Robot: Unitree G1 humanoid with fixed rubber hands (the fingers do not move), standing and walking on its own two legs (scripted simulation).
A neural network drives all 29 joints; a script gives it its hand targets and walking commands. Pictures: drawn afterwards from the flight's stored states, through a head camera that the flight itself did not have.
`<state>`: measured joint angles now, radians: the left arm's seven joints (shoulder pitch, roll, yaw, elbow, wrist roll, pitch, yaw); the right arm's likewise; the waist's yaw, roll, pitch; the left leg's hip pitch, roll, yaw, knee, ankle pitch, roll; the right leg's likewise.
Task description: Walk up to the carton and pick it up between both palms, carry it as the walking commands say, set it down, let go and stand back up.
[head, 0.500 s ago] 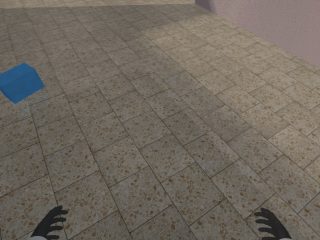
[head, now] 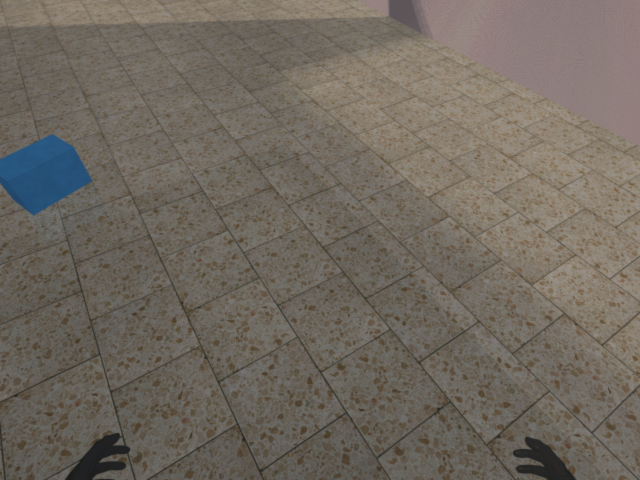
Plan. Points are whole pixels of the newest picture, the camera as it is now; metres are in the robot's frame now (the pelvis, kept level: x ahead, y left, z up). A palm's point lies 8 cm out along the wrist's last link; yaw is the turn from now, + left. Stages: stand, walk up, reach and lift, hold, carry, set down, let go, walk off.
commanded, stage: stand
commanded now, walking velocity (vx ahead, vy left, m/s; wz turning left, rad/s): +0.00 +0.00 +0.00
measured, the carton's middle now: (43, 173) +1.41 +1.27 -0.68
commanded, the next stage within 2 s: walk up in 1.26 s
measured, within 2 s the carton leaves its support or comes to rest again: neither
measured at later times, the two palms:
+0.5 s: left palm out of the picture +0.10 +0.31 -0.10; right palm out of the picture +0.10 -0.31 -0.10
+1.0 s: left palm out of the picture +0.11 +0.31 -0.10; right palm out of the picture +0.11 -0.31 -0.10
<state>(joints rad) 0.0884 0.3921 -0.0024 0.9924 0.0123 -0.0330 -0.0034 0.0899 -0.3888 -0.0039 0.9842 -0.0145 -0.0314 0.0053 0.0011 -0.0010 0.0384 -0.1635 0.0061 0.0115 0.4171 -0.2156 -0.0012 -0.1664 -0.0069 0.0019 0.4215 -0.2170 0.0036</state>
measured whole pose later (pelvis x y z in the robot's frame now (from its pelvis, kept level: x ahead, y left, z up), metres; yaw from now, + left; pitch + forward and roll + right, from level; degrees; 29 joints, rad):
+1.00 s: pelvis +0.01 +0.00 +0.00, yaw +0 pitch -2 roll +0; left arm 0.08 0.40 0.00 1.06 0.01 -0.02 0.00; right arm 0.08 -0.40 -0.01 1.06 -0.01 -0.02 0.00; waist 0.00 0.00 0.04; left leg -0.12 0.00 0.01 0.34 -0.18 0.00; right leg -0.12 -0.01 0.00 0.34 -0.18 0.01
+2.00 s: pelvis +0.15 +0.12 -0.01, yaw +23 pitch +0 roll +0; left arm 0.23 0.50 0.08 0.84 0.02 -0.09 -0.06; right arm 0.30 -0.47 -0.09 0.73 -0.02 -0.04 0.12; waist -0.05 -0.02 0.00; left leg -0.24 -0.02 0.00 0.50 -0.26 0.05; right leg -0.45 -0.06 -0.06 0.73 -0.35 0.00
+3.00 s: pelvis +0.55 +0.40 -0.02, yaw +43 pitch -1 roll -1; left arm 0.24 0.49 0.08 0.76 0.00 -0.12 -0.05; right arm 0.30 -0.50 -0.06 0.81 0.00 -0.07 0.06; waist -0.02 0.06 0.03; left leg -0.43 0.03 -0.05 1.09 -0.37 0.02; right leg -0.36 -0.05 -0.13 0.60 -0.23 -0.03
